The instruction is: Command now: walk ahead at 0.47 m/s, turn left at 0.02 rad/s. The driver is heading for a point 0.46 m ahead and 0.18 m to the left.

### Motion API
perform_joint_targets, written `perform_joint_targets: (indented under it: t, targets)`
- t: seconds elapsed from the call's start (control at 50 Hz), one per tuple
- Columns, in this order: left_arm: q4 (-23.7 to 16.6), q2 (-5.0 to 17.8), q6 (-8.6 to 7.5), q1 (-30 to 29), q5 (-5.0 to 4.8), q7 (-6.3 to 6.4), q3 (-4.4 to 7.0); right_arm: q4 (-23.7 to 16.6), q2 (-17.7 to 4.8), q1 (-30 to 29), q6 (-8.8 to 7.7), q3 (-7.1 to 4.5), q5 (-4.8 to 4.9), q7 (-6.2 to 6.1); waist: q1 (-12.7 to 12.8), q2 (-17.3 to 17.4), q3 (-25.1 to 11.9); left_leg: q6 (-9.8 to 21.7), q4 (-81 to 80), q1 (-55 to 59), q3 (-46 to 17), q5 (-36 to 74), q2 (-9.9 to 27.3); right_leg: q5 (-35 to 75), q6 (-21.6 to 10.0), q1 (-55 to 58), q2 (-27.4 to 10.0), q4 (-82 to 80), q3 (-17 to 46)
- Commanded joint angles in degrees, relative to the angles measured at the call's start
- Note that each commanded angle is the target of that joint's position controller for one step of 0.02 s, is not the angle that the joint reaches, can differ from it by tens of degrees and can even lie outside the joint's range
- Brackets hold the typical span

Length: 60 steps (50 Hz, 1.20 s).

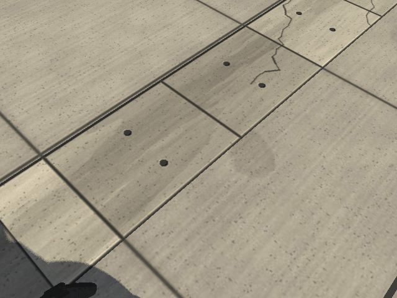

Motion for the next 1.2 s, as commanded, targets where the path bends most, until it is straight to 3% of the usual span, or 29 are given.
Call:
perform_joint_targets:
  t: [0.02, 0.06, 0.12, 0.18, 0.24, 0.3, 0.36, 0.4, 0.42, 0.44, 0.46, 0.48, 0.5, 0.52, 0.54, 0.56, 0.58, 0.64, 0.72, 0.82, 0.88, 0.9, 0.92, 0.94, 0.96, 0.98, 1.02, 1.06, 1.2]
  targets:
    - [0.78, 5.30, -1.49, 9.70, -0.04, 0.47, 2.01, -8.14, -7.14, -8.48, -2.19, -1.58, -0.03, -0.32, 5.88, -0.13, -7.28, 0.39, 7.61, -28.18, -5.72, 9.42, 4.86, 4.11, -10.32, 26.71, -19.48, -20.95, 23.62]
    - [1.37, 3.30, -2.66, 6.48, 0.82, 0.02, 1.77, -6.53, -5.58, -3.45, 0.16, -1.86, -0.62, -0.26, 1.81, -3.47, -4.57, -0.42, 5.26, -21.24, -6.60, 13.79, 6.64, 4.90, -8.44, 17.24, -16.41, -25.41, 15.84]
    - [3.67, 4.96, -3.99, 6.99, 1.43, 0.07, 2.38, -6.83, -3.32, -3.85, 1.87, -1.71, -0.47, -0.33, 0.63, -2.32, -0.80, -1.90, 2.68, -23.53, -7.28, 16.86, 6.62, 11.82, -7.59, 12.44, -15.70, -28.10, 8.19]
    - [5.19, 5.89, -3.99, 8.26, 1.67, 0.87, 2.53, -8.75, -2.93, -8.62, 1.65, -1.66, -0.97, -0.08, 1.67, -3.08, 0.81, -2.73, -5.68, -27.54, -7.42, 25.46, 5.76, 15.68, -6.14, 13.70, -13.91, -28.27, 2.08]
    - [5.85, 7.45, -3.79, 9.35, 1.20, 1.51, 2.71, -10.31, -1.52, -14.62, 1.07, -0.89, -1.24, 1.21, 4.05, -2.08, 1.51, -1.84, -18.62, -25.94, -3.74, 33.92, 4.78, 16.82, -4.57, 16.43, -13.45, -28.50, -1.66]
    - [7.49, 9.23, -2.88, 12.82, 0.47, 1.99, 3.24, -12.91, -0.55, -20.68, 0.97, -0.22, -1.27, 2.46, 6.74, -1.26, 3.26, -0.34, -25.63, -29.39, -1.84, 32.93, 4.38, 18.24, -4.45, 24.38, -16.53, -27.26, -2.52]
    - [8.29, 10.48, -1.24, 13.83, -0.32, 2.31, 3.74, -15.89, -1.38, -24.00, 1.06, -0.42, -1.22, 3.81, 6.91, -1.90, 3.37, 1.91, -29.16, -31.13, 0.60, 25.85, 3.30, 24.96, -3.35, 31.59, -18.97, -22.97, -3.68]
    - [7.84, 12.29, -0.40, 12.36, -0.52, 2.76, 4.15, -16.81, -3.14, -22.13, 1.45, -1.34, -1.27, 4.28, 4.60, -4.15, 0.36, 4.08, -29.92, -24.54, 4.23, 19.72, -0.31, 42.58, -1.77, 33.07, -18.92, -16.28, -5.51]
    - [7.60, 13.25, 0.04, 11.79, -0.60, 3.02, 4.36, -16.39, -4.79, -18.14, 1.73, -2.26, -1.29, 4.28, 2.10, -5.25, -2.65, 5.44, -29.88, -18.39, 5.89, 16.92, -2.80, 51.19, -0.98, 32.96, -18.47, -9.62, -6.28]
    - [7.27, 13.67, 0.43, 10.79, -0.88, 3.24, 4.33, -14.77, -7.34, -10.19, 1.85, -3.75, -1.18, 3.97, -2.53, -4.73, -6.81, 7.31, -33.11, -7.31, 6.68, 18.46, -5.53, 53.65, 0.46, 29.96, -16.78, 1.28, -7.63]
    - [6.57, 12.31, 0.11, 11.11, -0.53, 3.50, 3.63, -12.63, -11.49, -0.80, 2.26, -5.78, -1.17, 2.98, -6.96, -1.45, -11.96, 9.88, -35.19, 10.20, 1.00, 21.86, -4.17, 42.43, 2.94, 18.34, -14.34, 16.85, -7.87]
    - [3.40, 3.58, -1.20, 16.94, 1.63, 2.69, 0.84, -12.74, -18.47, -0.58, 1.94, -6.98, -1.41, 2.23, -0.95, 15.41, -17.02, 20.44, -38.02, 31.65, -30.19, 21.72, 12.23, -10.29, 7.33, -9.06, -2.80, 40.17, -5.52]
    - [3.55, 7.00, -3.37, 13.97, 0.43, 1.82, 0.83, -15.11, -14.36, 0.11, 1.29, -5.45, -2.14, 2.30, -3.66, 11.26, -27.83, 24.95, -46.40, 36.62, -47.44, 27.76, 18.65, -23.05, 7.46, -14.34, 0.71, 49.24, 8.80]
    - [2.78, 10.11, -4.06, 9.76, -1.88, 1.29, 1.77, -15.06, -10.61, -2.58, 0.99, -4.25, -3.12, 2.38, -4.32, 7.16, -22.11, 21.56, -45.81, 32.54, -36.19, 38.81, 17.28, -18.77, 6.53, -17.22, -2.90, 49.44, 11.00]
    - [2.43, 9.28, -4.25, 8.61, -1.52, 1.59, 1.25, -15.15, -8.45, -6.24, 0.79, -3.64, -2.51, 2.29, -1.85, 2.51, -15.75, 18.98, -44.26, 23.82, -27.02, 47.62, 14.83, -14.99, 6.06, -16.40, -5.64, 44.83, 10.02]
    - [2.65, 9.15, -3.95, 7.53, -0.20, 2.16, 1.40, -15.39, -6.76, -9.94, 0.84, -3.16, -1.91, 2.18, 0.18, -0.51, -11.07, 16.82, -44.57, 15.69, -21.12, 51.06, 12.52, -13.16, 6.32, -14.74, -7.68, 40.22, 8.90]
    - [2.67, 9.81, -3.14, 7.71, 0.31, 2.41, 1.88, -15.85, -5.31, -12.05, 0.80, -2.51, -2.25, 1.92, 1.99, 0.43, -9.53, 15.81, -46.21, 9.42, -17.75, 53.54, 11.06, -11.88, 6.40, -10.58, -8.87, 37.69, 8.98]
    - [3.82, 7.17, -0.72, 10.95, 0.64, 2.95, 1.32, -14.80, -6.64, -13.92, 0.09, -2.54, -2.88, 1.58, 4.90, 1.78, -8.26, 15.38, -49.31, 1.10, -11.63, 61.53, 8.89, -7.66, 8.14, -5.23, -8.10, 30.69, 7.56]
    - [3.60, 5.12, -0.11, 7.69, 1.15, 3.21, 0.44, -12.89, -6.96, -14.53, 0.78, -2.35, -2.50, 0.50, 4.12, 4.35, -9.05, 12.39, -48.96, 1.02, -4.81, 61.50, 5.16, 3.93, 9.26, -3.06, -6.73, 15.29, 6.38]
    - [2.54, 5.92, -0.33, 1.98, 0.69, 2.36, 0.70, -10.12, -6.46, -12.81, 2.12, -1.82, -2.72, 0.26, 1.25, 5.37, -8.33, 11.13, -47.31, 4.28, -6.58, 52.51, 6.55, 10.19, 8.43, 0.22, -5.49, 2.95, 6.93]
    - [2.48, 6.42, -0.69, 2.31, 1.34, 1.91, 1.20, -8.96, -5.50, -14.14, 2.43, -1.37, -2.27, 0.39, 2.55, 5.51, -6.85, 9.91, -42.39, 4.83, -9.02, 47.84, 7.11, 8.31, 5.86, 3.29, -4.48, -4.58, 6.40]
    - [3.10, 6.57, -1.00, 4.07, 1.79, 1.84, 1.35, -8.50, -4.86, -13.90, 2.39, -1.10, -1.98, 0.37, 3.74, 4.46, -6.97, 7.99, -40.12, 3.74, -9.04, 43.58, 5.48, 16.00, 4.50, 8.04, -4.30, -10.58, 6.41]
    - [3.22, 9.08, -1.28, 5.03, 2.34, 2.17, 1.87, -8.34, -3.89, -11.69, 1.90, -0.81, -2.92, 0.37, 2.77, 1.24, -8.53, 5.23, -37.20, 1.65, -8.10, 36.41, 2.16, 34.93, 2.75, 14.54, -8.46, -10.52, 10.82]
    - [2.63, 11.20, -1.12, 4.04, 2.81, 2.59, 2.00, -7.42, -2.53, -5.11, 1.31, -0.59, -4.03, 0.54, -1.67, -5.20, -11.40, 2.33, -34.94, -4.34, -6.46, 21.80, -2.05, 49.80, -2.51, 23.03, -14.65, -6.77, 16.35]
    - [3.10, 6.47, -0.42, 4.59, 2.32, 2.70, 1.03, -6.25, -1.77, -4.24, 1.47, -0.16, -3.99, 0.29, -0.23, -9.13, -14.50, -0.21, -32.84, -5.07, -5.23, 11.10, -2.85, 47.88, -7.74, 24.72, -17.65, -6.22, 19.17]
    - [3.31, 3.99, 0.19, 3.78, 1.44, 2.49, 0.33, -6.63, -2.79, -6.48, 2.24, -0.24, -3.74, 0.23, 0.40, -9.41, -14.18, -1.16, -33.83, -4.63, -5.01, 7.83, -2.06, 39.91, -8.24, 23.14, -17.40, -7.23, 20.35]
    - [2.81, 4.82, 1.05, 0.11, 0.87, 1.87, 0.53, -6.28, -3.58, -8.85, 4.37, -0.54, -3.14, -0.05, 0.30, -5.93, -10.50, -0.68, -39.22, -2.61, -5.05, 11.88, -1.80, 24.84, -4.28, 17.62, -12.76, -7.50, 17.02]
    - [3.00, 6.28, 0.90, 0.21, 0.90, 1.46, 1.00, -5.97, -4.65, -10.45, 5.71, -0.93, -3.19, -0.06, 1.61, -2.01, -7.50, 0.99, -40.69, -2.56, -5.56, 14.36, -2.09, 18.48, -1.04, 15.16, -9.19, -6.72, 12.86]
    - [5.62, 4.98, 1.01, 0.09, 0.87, 2.22, 1.02, -3.61, -3.00, -9.84, 5.10, -0.83, -3.03, -0.63, 2.27, -0.52, -7.44, 0.70, -40.87, -1.41, -5.90, 21.08, -1.27, 22.14, -0.67, 18.46, -7.58, -4.94, 11.06]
